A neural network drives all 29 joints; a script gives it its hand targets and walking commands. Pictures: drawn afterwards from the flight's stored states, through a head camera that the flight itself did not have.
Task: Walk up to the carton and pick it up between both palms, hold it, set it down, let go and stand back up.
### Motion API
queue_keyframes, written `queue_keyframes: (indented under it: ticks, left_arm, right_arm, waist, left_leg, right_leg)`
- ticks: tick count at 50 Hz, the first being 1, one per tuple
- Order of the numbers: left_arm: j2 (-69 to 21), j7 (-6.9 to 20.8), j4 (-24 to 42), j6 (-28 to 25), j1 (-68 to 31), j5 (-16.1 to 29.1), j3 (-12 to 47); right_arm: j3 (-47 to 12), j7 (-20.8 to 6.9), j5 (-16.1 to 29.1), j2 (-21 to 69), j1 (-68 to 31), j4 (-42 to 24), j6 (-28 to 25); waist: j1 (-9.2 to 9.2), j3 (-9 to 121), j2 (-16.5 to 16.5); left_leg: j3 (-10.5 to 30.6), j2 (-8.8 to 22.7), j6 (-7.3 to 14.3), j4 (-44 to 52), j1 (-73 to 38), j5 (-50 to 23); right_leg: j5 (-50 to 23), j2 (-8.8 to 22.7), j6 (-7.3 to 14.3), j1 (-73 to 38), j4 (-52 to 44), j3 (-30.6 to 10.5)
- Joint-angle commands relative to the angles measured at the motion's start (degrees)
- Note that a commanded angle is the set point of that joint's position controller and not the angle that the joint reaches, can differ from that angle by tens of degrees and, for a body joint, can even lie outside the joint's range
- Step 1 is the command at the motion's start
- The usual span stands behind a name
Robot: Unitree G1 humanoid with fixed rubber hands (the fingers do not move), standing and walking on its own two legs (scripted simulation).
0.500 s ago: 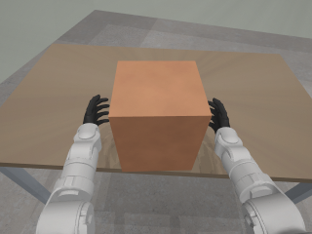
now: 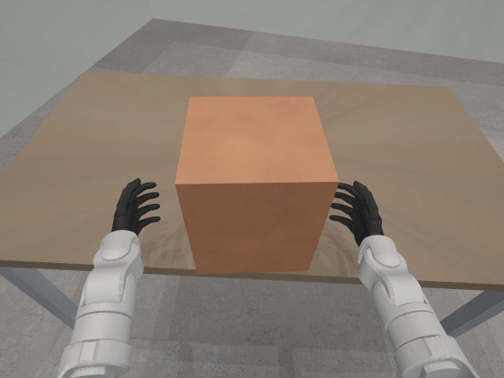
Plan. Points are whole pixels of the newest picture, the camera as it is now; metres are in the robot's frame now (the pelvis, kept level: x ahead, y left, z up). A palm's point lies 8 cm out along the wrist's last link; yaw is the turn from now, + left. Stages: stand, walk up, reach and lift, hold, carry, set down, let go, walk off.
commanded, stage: set down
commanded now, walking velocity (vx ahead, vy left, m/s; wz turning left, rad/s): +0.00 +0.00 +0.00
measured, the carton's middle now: (252, 189) +0.42 +0.05 +0.06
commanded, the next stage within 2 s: none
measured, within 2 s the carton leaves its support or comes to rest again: neither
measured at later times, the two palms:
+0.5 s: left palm (115, 279) +0.24 +0.23 +0.06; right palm (402, 289) +0.25 -0.18 +0.06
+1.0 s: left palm (117, 299) +0.21 +0.22 +0.05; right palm (418, 323) +0.21 -0.19 +0.04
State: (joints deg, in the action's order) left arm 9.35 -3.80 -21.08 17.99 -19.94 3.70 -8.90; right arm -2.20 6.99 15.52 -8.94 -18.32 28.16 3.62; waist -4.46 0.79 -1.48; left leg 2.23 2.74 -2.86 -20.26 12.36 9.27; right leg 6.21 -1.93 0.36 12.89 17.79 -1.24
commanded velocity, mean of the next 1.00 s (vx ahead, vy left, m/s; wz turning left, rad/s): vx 0.00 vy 0.00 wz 0.00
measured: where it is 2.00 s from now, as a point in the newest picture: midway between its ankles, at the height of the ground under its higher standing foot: outside the picture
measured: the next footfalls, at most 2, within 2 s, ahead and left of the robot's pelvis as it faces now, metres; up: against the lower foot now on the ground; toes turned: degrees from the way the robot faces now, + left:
none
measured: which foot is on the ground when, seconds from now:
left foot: down 0.00-1.00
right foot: down 0.00-1.00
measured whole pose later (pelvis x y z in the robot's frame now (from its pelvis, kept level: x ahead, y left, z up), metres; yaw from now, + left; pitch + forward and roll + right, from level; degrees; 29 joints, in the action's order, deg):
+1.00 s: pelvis +0.00 +0.00 +0.00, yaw +0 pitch -1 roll +0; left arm 10.0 -5.1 12.9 23.7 11.3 6.5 -1.4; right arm 2.8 3.1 13.8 -9.3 20.5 -9.8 11.7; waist -4.0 -2.1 -1.5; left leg 2.2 2.2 -2.3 -20.0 9.2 9.6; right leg 7.0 -1.4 0.4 9.9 18.2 -1.2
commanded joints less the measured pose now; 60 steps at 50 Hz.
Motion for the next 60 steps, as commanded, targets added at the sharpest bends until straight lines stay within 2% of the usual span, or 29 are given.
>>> queue_keyframes:
  ticks: [1, 7, 14, 22, 28, 35, 44, 49, 52, 60]
  left_arm:
    - [8.3, 1.7, 27.2, 0.2, -7.5, 4.6, 1.8]
    - [8.1, 0.5, 31.4, 2.1, -0.4, 5.9, 2.3]
    - [7.5, 0.3, 34.6, 5.6, 9.0, 5.2, 1.1]
    - [7.2, -0.2, 47.3, 4.8, 19.8, 6.8, 3.1]
    - [8.3, -1.6, 50.2, 3.0, 23.7, 7.1, 4.1]
    - [6.7, -2.5, 47.6, 2.3, 27.7, 7.4, 5.8]
    - [7.4, -2.3, 42.5, 2.8, 29.0, 6.4, 5.1]
    - [7.9, -1.6, 40.9, 2.5, 31.6, 5.9, 5.0]
    - [8.2, -1.2, 40.8, 1.9, 33.8, 5.6, 5.0]
    - [7.8, 0.6, 41.0, -3.3, 43.7, 3.3, 4.6]
  right_arm:
    - [3.3, 0.2, -1.0, -11.6, -9.5, -28.5, -0.5]
    - [4.7, -1.3, -1.9, -9.9, -1.0, -33.2, 2.7]
    - [4.6, -1.4, -2.0, -9.5, 8.3, -40.4, 4.9]
    - [4.5, -1.9, -1.7, -8.9, 21.8, -50.7, 4.5]
    - [5.5, -2.9, -1.8, -7.8, 28.0, -53.7, 4.9]
    - [7.2, -4.0, -2.5, -7.2, 32.8, -54.1, 5.0]
    - [7.6, -4.7, -3.5, -6.3, 33.2, -52.2, 5.7]
    - [7.8, -5.0, -4.3, -6.3, 35.0, -49.9, 5.9]
    - [7.7, -5.1, -4.7, -6.5, 37.2, -48.6, 5.5]
    - [5.5, -5.5, -4.4, -7.2, 46.8, -42.6, 1.0]
  waist:
    - [2.67, 20.6, 2.2]
    - [1.09, 14.7, 1.9]
    - [-0.07, 10.5, 0.6]
    - [0.23, 9.6, 1.9]
    - [0.44, 6.4, 2.9]
    - [1.16, 2.4, 2.4]
    - [-0.35, -0.3, 1.5]
    - [-0.43, 0.3, 1.8]
    - [-0.3, 1.3, 2.2]
    - [0.62, 5.0, 4.7]
  left_leg:
    - [-6.1, -4.2, 0.7, 0.6, -8.2, -16.9]
    - [-6.3, -3.6, 1.6, 3.5, -5.5, -6.7]
    - [-6.9, -4.1, 2.4, 5.0, -5.7, -4.4]
    - [-6.4, -3.6, 1.7, 5.1, -8.5, -7.9]
    - [-6.2, -3.0, 1.5, 6.6, -6.9, -1.1]
    - [-6.1, -2.7, 1.9, 8.1, -6.1, 4.3]
    - [-6.9, -2.9, 2.7, 8.2, -5.8, 6.7]
    - [-6.9, -2.8, 2.5, 7.7, -6.6, 5.4]
    - [-6.9, -2.8, 2.1, 7.1, -7.7, 2.1]
    - [-6.5, -3.6, -1.2, 2.7, -13.7, -19.9]
  right_leg:
    - [-7.7, -1.6, -1.4, -16.3, 0.4, 1.9]
    - [3.3, -0.6, -0.9, -13.1, -1.1, 1.2]
    - [4.9, 0.0, -1.5, -13.1, -2.4, 0.4]
    - [2.3, -0.3, -0.9, -11.9, -2.3, 1.2]
    - [9.0, 0.4, 0.2, -9.2, -3.6, 0.6]
    - [13.2, 1.2, 0.7, -8.7, -4.9, -0.1]
    - [16.4, 2.0, 0.6, -8.2, -5.6, -0.8]
    - [15.0, 2.0, 0.5, -8.7, -5.6, -0.8]
    - [11.5, 1.6, 0.5, -9.4, -5.2, -0.5]
    - [-10.4, -0.8, 0.4, -12.7, -3.1, 0.6]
